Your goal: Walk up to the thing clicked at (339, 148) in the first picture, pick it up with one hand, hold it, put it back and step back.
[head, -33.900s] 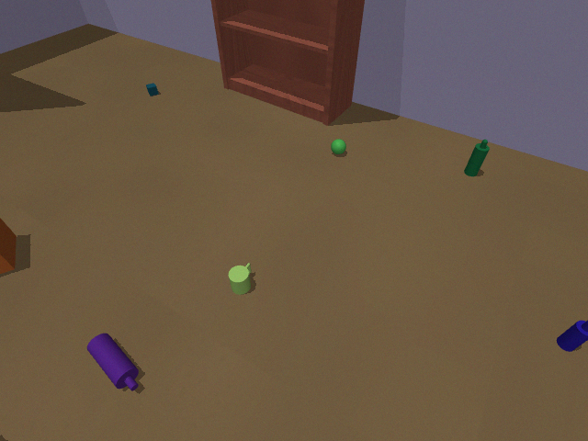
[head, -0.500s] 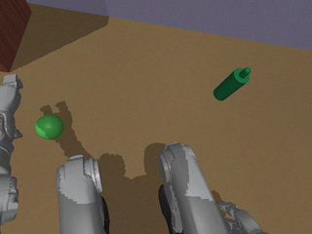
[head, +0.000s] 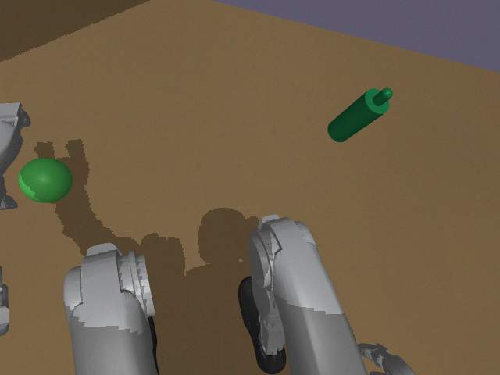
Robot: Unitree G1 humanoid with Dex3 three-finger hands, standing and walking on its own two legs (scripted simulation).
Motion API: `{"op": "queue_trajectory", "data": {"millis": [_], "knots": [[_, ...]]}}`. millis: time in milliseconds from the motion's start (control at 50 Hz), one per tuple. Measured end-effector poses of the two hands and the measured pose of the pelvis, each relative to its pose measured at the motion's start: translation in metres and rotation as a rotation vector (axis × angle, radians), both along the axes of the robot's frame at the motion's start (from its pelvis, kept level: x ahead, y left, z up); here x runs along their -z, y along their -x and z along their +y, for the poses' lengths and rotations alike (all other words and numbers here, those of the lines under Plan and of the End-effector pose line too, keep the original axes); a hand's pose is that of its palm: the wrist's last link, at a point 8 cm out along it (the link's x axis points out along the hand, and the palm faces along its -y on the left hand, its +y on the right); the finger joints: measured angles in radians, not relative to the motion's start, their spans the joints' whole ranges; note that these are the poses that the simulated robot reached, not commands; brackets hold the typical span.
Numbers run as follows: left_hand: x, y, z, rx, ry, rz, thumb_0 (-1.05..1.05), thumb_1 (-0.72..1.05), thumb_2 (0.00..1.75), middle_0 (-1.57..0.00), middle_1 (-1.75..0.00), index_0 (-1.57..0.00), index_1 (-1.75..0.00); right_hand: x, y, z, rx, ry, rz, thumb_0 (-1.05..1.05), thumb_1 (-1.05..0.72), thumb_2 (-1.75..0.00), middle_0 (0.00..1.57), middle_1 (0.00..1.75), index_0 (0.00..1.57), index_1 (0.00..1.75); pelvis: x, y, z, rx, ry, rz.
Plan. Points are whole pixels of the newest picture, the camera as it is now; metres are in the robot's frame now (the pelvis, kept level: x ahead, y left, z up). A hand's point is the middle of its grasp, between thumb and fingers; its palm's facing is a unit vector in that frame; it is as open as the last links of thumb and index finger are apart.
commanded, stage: home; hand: left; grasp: from above
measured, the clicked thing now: (46, 180) +0.48 +0.30 -0.28
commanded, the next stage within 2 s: none
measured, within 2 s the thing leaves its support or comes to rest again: neither
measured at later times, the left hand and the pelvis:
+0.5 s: hand out of the picture +0.36 +0.28 +0.02, palm faces -0.33 -0.53 -0.78, open 9.4 cm; pelvis +0.01 +0.00 +0.13, yaw +4 degrees
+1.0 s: hand out of the picture +0.25 +0.23 +0.24, palm faces +0.11 -0.94 -0.34, open 7.4 cm; pelvis +0.06 +0.00 +0.32, yaw +9 degrees
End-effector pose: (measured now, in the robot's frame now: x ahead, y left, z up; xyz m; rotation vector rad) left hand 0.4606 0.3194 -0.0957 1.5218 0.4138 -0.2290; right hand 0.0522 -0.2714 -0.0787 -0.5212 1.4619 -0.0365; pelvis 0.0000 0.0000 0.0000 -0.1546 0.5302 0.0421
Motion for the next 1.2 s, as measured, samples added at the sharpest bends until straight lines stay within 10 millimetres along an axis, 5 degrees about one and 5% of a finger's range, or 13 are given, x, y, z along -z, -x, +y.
{"op": "queue_trajectory", "data": {"millis": [140, 300, 420, 560, 780, 960, 1200], "knots": [[-0.036, -0.01, -0.004, -0.068, -0.027, -0.072, 0.0, -0.45, 0.96, -0.13, -0.96, -0.14, -0.95, 0.009, -0.007, 0.022, 0.061, -0.096, -0.042, 0.0, -0.89, -0.9, 0.2, 0.29, 0.2, 0.3, -0.012, -0.005, 0.0, 0.001, -0.01, 0.041], [-0.097, 0.013, -0.003, -0.188, 0.061, -0.004, 0.0, -0.17, 0.89, -0.21, -0.71, -0.2, -0.72, -0.022, -0.029, 0.028, 0.111, -0.163, -0.12, 0.0, -0.89, -0.9, 0.2, 0.29, 0.2, 0.3, -0.057, -0.011, 0.0, -0.01, -0.025, 0.071], [-0.14, 0.065, -0.008, -0.287, 0.263, 0.036, 0.0, 0.19, 0.86, -0.21, -0.51, -0.21, -0.52, -0.067, -0.061, 0.02, 0.094, -0.158, -0.189, 0.0, -0.9, -0.9, 0.2, 0.29, 0.2, 0.3, -0.103, -0.014, 0.0, -0.021, -0.04, 0.062], [-0.19, 0.131, -0.014, -0.411, 0.484, 0.024, 0.01, 0.63, 0.88, -0.21, -0.37, -0.22, -0.37, -0.133, -0.122, 0.017, 0.022, -0.127, -0.36, 0.0, -0.9, -0.9, 0.2, 0.29, 0.2, 0.3, -0.155, -0.015, -0.002, -0.047, -0.05, 0.019], [-0.278, 0.2, -0.025, -0.681, 0.749, 0.021, 0.01, 0.87, 0.89, -0.21, -0.31, -0.21, -0.31, -0.242, -0.197, 0.053, -0.052, -0.189, -0.66, 0.01, -0.9, -0.9, 0.2, 0.29, 0.2, 0.3, -0.238, -0.026, 0.001, -0.09, -0.067, -0.087], [-0.349, 0.229, -0.042, -0.878, 0.955, 0.039, 0.01, 0.9, 0.9, -0.21, -0.3, -0.21, -0.31, -0.312, -0.208, 0.075, -0.033, -0.233, -0.744, 0.01, -0.9, -0.9, 0.2, 0.29, 0.2, 0.3, -0.304, -0.051, 0.004, -0.114, -0.088, -0.169], [-0.441, 0.248, -0.057, -1.024, 1.114, 0.025, 0.01, 0.91, 0.9, -0.2, -0.3, -0.21, -0.3, -0.38, -0.202, 0.068, 0.044, -0.175, -0.786, 0.01, -0.9, -0.9, 0.2, 0.3, 0.2, 0.3, -0.372, -0.09, 0.009, -0.131, -0.116, -0.275]]}}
